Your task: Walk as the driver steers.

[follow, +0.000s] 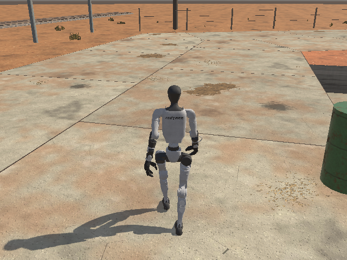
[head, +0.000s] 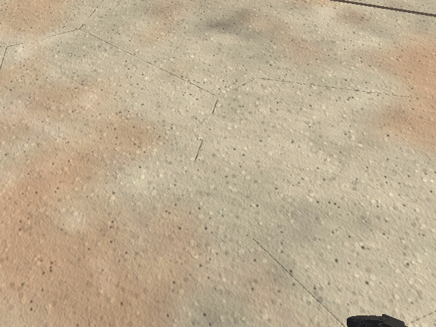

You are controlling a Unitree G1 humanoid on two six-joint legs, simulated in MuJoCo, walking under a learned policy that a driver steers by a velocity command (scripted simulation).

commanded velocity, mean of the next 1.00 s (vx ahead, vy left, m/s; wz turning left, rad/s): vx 0.50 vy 0.00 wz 0.00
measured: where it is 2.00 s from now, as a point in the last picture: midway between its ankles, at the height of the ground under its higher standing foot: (246, 211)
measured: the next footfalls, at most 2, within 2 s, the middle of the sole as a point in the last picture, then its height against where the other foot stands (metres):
left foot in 0.06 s outside the picture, level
right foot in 0.60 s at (285, 305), level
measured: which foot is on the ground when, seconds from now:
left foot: up 0.00-0.04, down 0.06-0.62, up 0.64-1.00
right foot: down 0.00-0.04, up 0.06-0.58, down 0.60-1.00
